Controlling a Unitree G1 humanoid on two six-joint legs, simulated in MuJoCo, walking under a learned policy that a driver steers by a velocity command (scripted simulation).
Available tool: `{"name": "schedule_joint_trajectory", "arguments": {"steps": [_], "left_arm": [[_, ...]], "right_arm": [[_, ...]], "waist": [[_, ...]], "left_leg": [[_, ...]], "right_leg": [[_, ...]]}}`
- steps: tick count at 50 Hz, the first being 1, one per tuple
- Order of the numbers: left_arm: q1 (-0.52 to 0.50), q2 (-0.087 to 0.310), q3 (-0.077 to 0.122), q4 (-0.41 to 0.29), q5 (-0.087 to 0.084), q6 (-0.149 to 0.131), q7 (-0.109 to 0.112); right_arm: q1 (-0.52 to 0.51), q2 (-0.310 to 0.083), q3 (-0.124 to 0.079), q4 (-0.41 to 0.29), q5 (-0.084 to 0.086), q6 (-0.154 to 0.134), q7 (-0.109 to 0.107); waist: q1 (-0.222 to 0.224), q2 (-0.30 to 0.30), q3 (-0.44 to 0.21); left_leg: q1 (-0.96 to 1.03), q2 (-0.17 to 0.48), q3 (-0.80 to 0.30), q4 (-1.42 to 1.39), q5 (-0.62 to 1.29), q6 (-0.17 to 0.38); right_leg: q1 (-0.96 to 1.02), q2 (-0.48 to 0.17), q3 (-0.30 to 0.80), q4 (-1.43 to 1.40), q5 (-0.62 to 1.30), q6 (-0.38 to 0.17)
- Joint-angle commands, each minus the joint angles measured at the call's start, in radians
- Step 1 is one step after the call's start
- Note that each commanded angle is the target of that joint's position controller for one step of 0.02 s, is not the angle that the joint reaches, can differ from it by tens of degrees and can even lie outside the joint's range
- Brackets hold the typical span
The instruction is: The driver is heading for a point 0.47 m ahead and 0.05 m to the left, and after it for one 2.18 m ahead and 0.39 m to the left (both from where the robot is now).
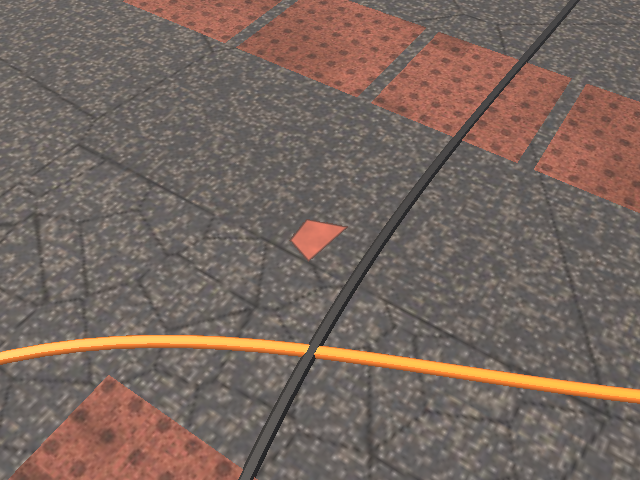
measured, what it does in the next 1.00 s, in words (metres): walks ahead, turning left: right foot, then left foot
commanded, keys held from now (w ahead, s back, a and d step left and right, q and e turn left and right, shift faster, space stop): w+q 0.34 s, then w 0.08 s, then no key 0.58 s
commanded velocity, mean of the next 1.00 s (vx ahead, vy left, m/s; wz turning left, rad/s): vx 0.32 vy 0.00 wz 0.28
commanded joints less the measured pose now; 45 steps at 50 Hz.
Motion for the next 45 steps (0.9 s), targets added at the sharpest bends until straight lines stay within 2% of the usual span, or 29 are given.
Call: {"name": "schedule_joint_trajectory", "arguments": {"steps": [1,2,4,6,8,11,14,16,18,20,21,22,23,24,25,26,27,28,29,31,33,36,38,40,41,42,43,44,45], "left_arm": [[-0.042,0.114,0.019,-0.115,0.011,-0.016,-0.009],[-0.024,0.099,0.013,-0.111,0.020,0.002,-0.012],[-0.024,0.085,0.008,-0.122,0.024,0.025,-0.015],[-0.093,0.080,0.004,-0.152,0.021,0.032,-0.016],[-0.192,0.080,0.002,-0.188,0.019,0.034,-0.017],[-0.289,0.073,-0.004,-0.221,0.011,0.032,-0.021],[-0.373,0.073,-0.009,-0.255,0.004,0.026,-0.024],[-0.407,0.079,-0.012,-0.277,0.000,0.017,-0.024],[-0.366,0.098,-0.008,-0.275,-0.002,0.008,-0.023],[-0.223,0.128,0.006,-0.231,-0.002,-0.002,-0.012],[-0.103,0.153,0.018,-0.197,0.007,-0.015,-0.001],[0.043,0.216,0.033,-0.190,0.029,-0.025,0.016],[0.059,0.311,0.058,-0.186,0.036,-0.010,0.021],[0.018,0.238,0.053,-0.185,0.003,0.003,0.012],[-0.041,0.146,0.030,-0.194,-0.008,0.000,0.005],[-0.073,0.096,0.015,-0.188,-0.008,-0.005,0.000],[-0.075,0.073,0.007,-0.176,-0.010,-0.011,0.000],[-0.075,0.070,0.003,-0.159,-0.014,-0.016,0.000],[-0.062,0.078,0.004,-0.144,-0.016,-0.022,-0.004],[-0.054,0.095,0.007,-0.125,-0.017,-0.029,-0.004],[-0.065,0.097,0.003,-0.112,-0.014,-0.023,-0.002],[-0.060,0.101,-0.001,-0.088,-0.014,-0.009,-0.001],[-0.026,0.110,0.002,-0.064,-0.015,0.001,-0.001],[-0.018,0.110,0.002,-0.050,-0.019,0.013,0.001],[-0.032,0.107,0.000,-0.047,-0.024,0.019,0.005],[-0.023,0.098,-0.003,-0.040,-0.024,0.024,0.009],[0.007,0.078,-0.009,-0.042,-0.016,0.024,0.011],[0.095,0.048,-0.012,-0.034,-0.011,0.027,0.010],[0.140,0.013,-0.025,0.012,-0.024,0.049,0.020]], "right_arm": [[0.098,-0.105,-0.030,-0.005,0.008,-0.004,-0.008],[0.097,-0.103,-0.027,-0.001,0.009,-0.010,-0.011],[0.126,-0.129,-0.035,0.009,0.014,-0.023,-0.011],[0.150,-0.149,-0.042,0.012,0.015,-0.023,-0.014],[0.187,-0.151,-0.044,0.017,0.016,-0.020,-0.014],[0.242,-0.154,-0.050,0.023,0.016,-0.016,-0.016],[0.289,-0.155,-0.052,0.025,0.008,-0.010,-0.023],[0.299,-0.162,-0.055,0.019,-0.001,-0.008,-0.028],[0.265,-0.175,-0.059,0.004,-0.005,-0.009,-0.036],[0.223,-0.181,-0.058,-0.005,-0.005,-0.015,-0.036],[0.221,-0.167,-0.052,0.000,0.003,-0.022,-0.029],[0.229,-0.108,-0.034,-0.023,0.015,-0.031,-0.023],[0.368,-0.034,-0.021,-0.036,0.043,-0.026,-0.028],[0.368,-0.117,-0.030,-0.003,0.004,-0.012,-0.042],[0.297,-0.118,-0.032,0.005,-0.006,-0.006,-0.040],[0.240,-0.101,-0.027,-0.005,-0.008,-0.004,-0.036],[0.209,-0.092,-0.027,-0.011,-0.011,0.004,-0.031],[0.207,-0.085,-0.025,-0.013,-0.017,0.015,-0.024],[0.211,-0.078,-0.024,-0.009,-0.018,0.024,-0.020],[0.211,-0.066,-0.019,-0.004,-0.012,0.034,-0.016],[0.177,-0.049,-0.009,-0.004,-0.013,0.040,-0.015],[0.096,-0.024,0.014,-0.006,-0.011,0.047,-0.018],[0.061,-0.029,0.021,-0.001,-0.006,0.048,-0.024],[0.044,-0.031,0.026,0.007,-0.005,0.042,-0.032],[0.049,-0.025,0.030,0.016,-0.008,0.036,-0.036],[0.043,-0.037,0.031,0.021,-0.014,0.028,-0.041],[0.062,-0.088,0.023,0.030,-0.021,0.020,-0.050],[0.058,-0.142,0.017,0.030,-0.018,0.019,-0.055],[0.021,-0.106,0.025,0.037,0.010,0.026,-0.054]], "waist": [[-0.006,0.009,-0.020],[0.013,0.026,-0.029],[0.018,0.053,-0.045],[0.006,0.058,-0.027],[-0.026,0.063,-0.004],[-0.071,0.075,-0.016],[-0.105,0.084,-0.023],[-0.113,0.092,-0.026],[-0.080,0.104,-0.037],[-0.015,0.106,-0.081],[0.044,0.055,-0.145],[0.097,-0.038,-0.273],[0.032,-0.266,-0.359],[0.006,-0.135,-0.288],[-0.001,-0.021,-0.171],[-0.007,0.013,-0.121],[-0.014,-0.026,-0.104],[-0.027,-0.079,-0.100],[-0.033,-0.099,-0.111],[-0.050,-0.098,-0.141],[-0.058,-0.090,-0.142],[-0.038,-0.122,-0.139],[-0.016,-0.129,-0.141],[-0.014,-0.112,-0.125],[-0.029,-0.091,-0.112],[-0.036,-0.051,-0.099],[-0.024,0.020,-0.124],[0.037,0.128,-0.129],[0.032,0.164,-0.136]], "left_leg": [[0.240,0.300,-0.464,-0.310,0.082,0.185],[0.199,0.266,-0.417,-0.323,0.129,0.170],[0.165,0.236,-0.369,-0.336,0.198,0.175],[0.142,0.213,-0.348,-0.360,0.176,0.172],[0.157,0.196,-0.349,-0.371,0.168,0.153],[0.227,0.179,-0.354,-0.340,0.207,0.117],[0.306,0.186,-0.381,-0.286,0.291,0.109],[0.344,0.199,-0.408,-0.240,0.357,0.104],[0.347,0.215,-0.431,-0.199,0.388,0.078],[0.303,0.205,-0.422,-0.095,0.504,0.041],[0.269,0.151,-0.369,0.069,0.519,0.018],[0.163,0.093,-0.297,0.326,0.321,-0.013],[-0.121,-0.079,-0.170,0.601,-0.334,-0.056],[-0.203,-0.009,-0.178,0.701,-0.370,-0.051],[-0.187,0.017,-0.191,0.714,-0.299,-0.059],[-0.171,0.037,-0.184,0.677,-0.266,-0.069],[-0.154,0.059,-0.179,0.628,-0.254,-0.077],[-0.127,0.062,-0.170,0.592,-0.245,-0.088],[-0.095,0.047,-0.163,0.573,-0.226,-0.096],[-0.075,0.030,-0.157,0.528,-0.193,-0.109],[-0.060,0.040,-0.137,0.418,-0.159,-0.119],[0.043,0.063,-0.074,0.220,-0.074,-0.121],[0.089,0.066,-0.052,0.144,-0.039,-0.117],[0.135,0.071,-0.045,0.053,-0.022,-0.102],[0.189,0.075,-0.042,-0.042,0.029,-0.091],[0.255,0.099,-0.080,-0.150,0.123,-0.079],[0.352,0.205,-0.188,-0.162,0.292,-0.063],[0.400,0.335,-0.302,-0.127,0.538,-0.011],[0.271,0.358,-0.312,-0.148,0.440,0.060]], "right_leg": [[-0.351,-0.120,0.072,0.054,0.051,0.023],[-0.308,-0.129,0.065,0.013,0.057,0.039],[-0.296,-0.132,0.039,-0.050,0.068,0.069],[-0.331,-0.141,0.020,-0.142,0.128,0.097],[-0.377,-0.144,0.009,-0.255,0.215,0.119],[-0.396,-0.128,0.011,-0.386,0.322,0.128],[-0.407,-0.102,0.012,-0.471,0.340,0.123],[-0.388,-0.082,0.016,-0.523,0.316,0.111],[-0.294,-0.070,0.029,-0.597,0.277,0.088],[-0.071,-0.035,0.008,-0.663,0.224,0.049],[0.099,-0.057,0.021,-0.723,0.245,0.018],[0.306,-0.261,0.225,-0.744,0.139,-0.039],[0.509,-0.506,0.654,-0.808,0.287,-0.184],[0.417,-0.505,0.717,-0.811,0.371,-0.210],[0.294,-0.452,0.541,-0.803,0.530,-0.196],[0.217,-0.399,0.396,-0.805,0.714,-0.172],[0.184,-0.351,0.292,-0.813,0.843,-0.141],[0.153,-0.312,0.221,-0.825,0.917,-0.123],[0.138,-0.295,0.183,-0.827,0.996,-0.117],[0.136,-0.288,0.135,-0.833,1.069,-0.132],[0.115,-0.276,0.090,-0.839,1.057,-0.133],[0.061,-0.241,0.031,-0.839,0.998,-0.113],[0.065,-0.243,0.044,-0.826,0.931,-0.111],[0.057,-0.256,0.074,-0.807,0.809,-0.107],[0.034,-0.251,0.081,-0.786,0.707,-0.091],[0.000,-0.233,0.089,-0.768,0.565,-0.055],[-0.048,-0.200,0.081,-0.734,0.383,-0.016],[-0.091,-0.124,0.034,-0.711,0.093,0.009],[0.014,-0.094,0.001,-0.750,-0.001,0.019]]}}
